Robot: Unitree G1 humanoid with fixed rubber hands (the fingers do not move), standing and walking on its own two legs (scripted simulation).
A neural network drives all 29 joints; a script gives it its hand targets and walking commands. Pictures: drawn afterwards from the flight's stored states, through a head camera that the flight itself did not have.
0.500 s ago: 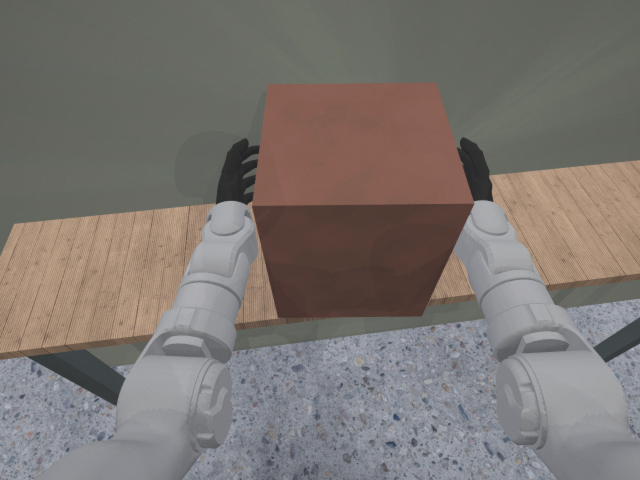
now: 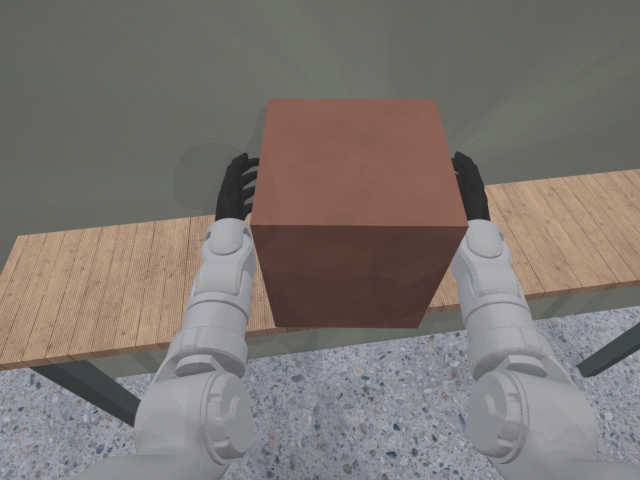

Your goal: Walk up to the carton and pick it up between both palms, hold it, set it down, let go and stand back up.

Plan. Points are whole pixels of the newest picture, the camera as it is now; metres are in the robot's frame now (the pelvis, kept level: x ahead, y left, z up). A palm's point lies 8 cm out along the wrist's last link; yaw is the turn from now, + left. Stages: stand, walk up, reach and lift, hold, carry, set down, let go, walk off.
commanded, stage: reach and lift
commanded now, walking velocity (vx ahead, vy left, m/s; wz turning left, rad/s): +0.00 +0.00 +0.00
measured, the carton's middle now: (348, 222) +0.43 -0.01 +0.06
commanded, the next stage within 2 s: none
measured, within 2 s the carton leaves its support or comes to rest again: leaves its support in 1.06 s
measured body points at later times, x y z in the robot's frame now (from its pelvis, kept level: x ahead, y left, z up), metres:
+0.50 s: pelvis +0.02 +0.01 +0.00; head +0.03 +0.03 +0.45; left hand +0.42 +0.14 +0.09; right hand +0.41 -0.16 +0.09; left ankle +0.00 +0.12 -0.75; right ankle +0.02 -0.09 -0.75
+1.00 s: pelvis +0.02 +0.01 +0.00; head +0.03 +0.02 +0.45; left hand +0.42 +0.14 +0.09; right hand +0.41 -0.16 +0.09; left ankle +0.00 +0.12 -0.75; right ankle +0.02 -0.09 -0.75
